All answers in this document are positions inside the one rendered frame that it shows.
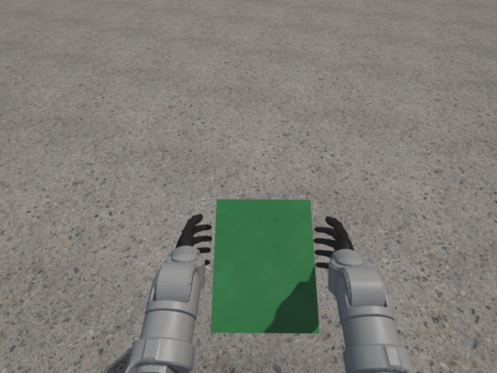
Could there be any left robot hand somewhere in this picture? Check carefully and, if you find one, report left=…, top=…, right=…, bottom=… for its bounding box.
left=176, top=214, right=212, bottom=265

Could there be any right robot hand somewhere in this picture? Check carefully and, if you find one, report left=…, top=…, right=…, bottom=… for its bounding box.
left=314, top=216, right=354, bottom=269

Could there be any carton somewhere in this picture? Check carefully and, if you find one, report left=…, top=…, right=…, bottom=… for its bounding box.
left=210, top=199, right=319, bottom=333

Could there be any robot right forearm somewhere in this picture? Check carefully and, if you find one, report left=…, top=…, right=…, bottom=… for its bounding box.
left=328, top=249, right=415, bottom=373

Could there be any robot left forearm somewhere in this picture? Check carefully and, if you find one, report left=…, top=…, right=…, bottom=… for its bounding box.
left=124, top=246, right=205, bottom=373

